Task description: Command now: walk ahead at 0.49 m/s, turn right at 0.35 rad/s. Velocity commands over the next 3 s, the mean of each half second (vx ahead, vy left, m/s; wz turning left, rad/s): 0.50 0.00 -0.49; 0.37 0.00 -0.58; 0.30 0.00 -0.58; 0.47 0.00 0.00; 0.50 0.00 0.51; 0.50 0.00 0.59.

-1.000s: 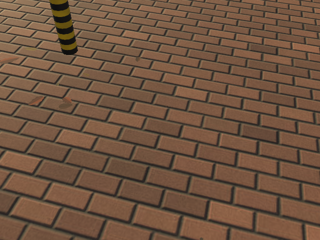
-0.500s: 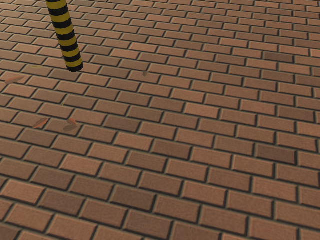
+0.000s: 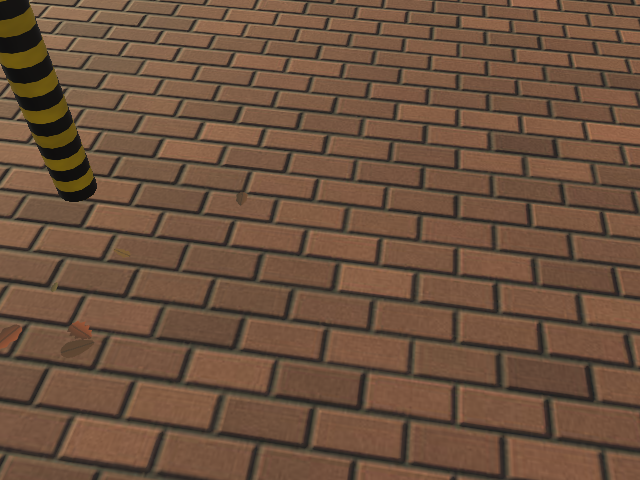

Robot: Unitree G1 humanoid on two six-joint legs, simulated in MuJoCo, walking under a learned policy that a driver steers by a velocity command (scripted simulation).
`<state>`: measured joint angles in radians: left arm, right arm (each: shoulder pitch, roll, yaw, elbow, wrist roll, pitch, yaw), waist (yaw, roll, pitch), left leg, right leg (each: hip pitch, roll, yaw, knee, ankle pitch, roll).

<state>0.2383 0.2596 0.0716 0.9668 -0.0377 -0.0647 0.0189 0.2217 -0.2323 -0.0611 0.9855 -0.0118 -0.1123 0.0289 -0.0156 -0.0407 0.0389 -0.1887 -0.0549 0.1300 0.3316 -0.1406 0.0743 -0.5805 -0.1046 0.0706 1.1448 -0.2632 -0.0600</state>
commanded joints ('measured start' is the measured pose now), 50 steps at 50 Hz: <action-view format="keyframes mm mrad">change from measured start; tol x32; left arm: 1 53 46 19 -37 6 19 6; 13 -287 13 -7 -214 16 3 -74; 20 206 288 91 -176 21 6 -49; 50 97 111 35 -337 11 107 22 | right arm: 1 -46 -115 -20 -48 -9 -23 -18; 50 -154 -157 -24 -298 -20 50 -40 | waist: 1 41 102 15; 14 -37 83 59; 20 122 -144 -436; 40 23 -94 -89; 43 26 366 -493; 50 44 190 -103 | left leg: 1 -40 296 -184 -252 25 126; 12 287 342 32 -166 265 82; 17 269 325 113 295 904 17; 20 -558 -1 -169 1118 -457 -91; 39 -269 35 -190 123 157 -80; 43 567 550 -719 157 721 248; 50 -67 317 -255 -57 305 154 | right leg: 1 -79 -51 68 -54 131 14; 13 -197 9 -106 -499 216 -11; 17 238 158 -213 -552 93 -101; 20 1034 -256 809 -830 -28 -411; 28 384 -47 222 -931 410 -247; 41 433 75 271 -500 449 -40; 43 -3 262 126 78 -504 64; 50 18 51 -22 24 -192 123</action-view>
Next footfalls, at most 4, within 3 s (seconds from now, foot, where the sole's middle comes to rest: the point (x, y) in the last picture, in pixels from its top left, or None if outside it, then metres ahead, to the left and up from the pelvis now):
0.36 right None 0.36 -0.17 -0.78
0.82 left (364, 387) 0.70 -0.09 -0.78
1.30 right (465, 462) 0.53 -0.29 -0.78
1.74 left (485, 311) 0.91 -0.40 -0.78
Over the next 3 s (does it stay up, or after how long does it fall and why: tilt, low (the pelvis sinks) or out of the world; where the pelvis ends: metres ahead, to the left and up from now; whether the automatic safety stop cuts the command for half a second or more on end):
stays up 1.24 -0.71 0.00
